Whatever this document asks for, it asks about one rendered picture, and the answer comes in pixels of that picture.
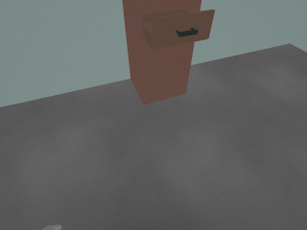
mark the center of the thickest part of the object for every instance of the drawer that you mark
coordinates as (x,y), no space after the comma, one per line
(159,28)

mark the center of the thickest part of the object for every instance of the handle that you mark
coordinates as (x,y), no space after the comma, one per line
(186,33)

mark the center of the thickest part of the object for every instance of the cabinet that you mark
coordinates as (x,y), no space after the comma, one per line
(162,73)

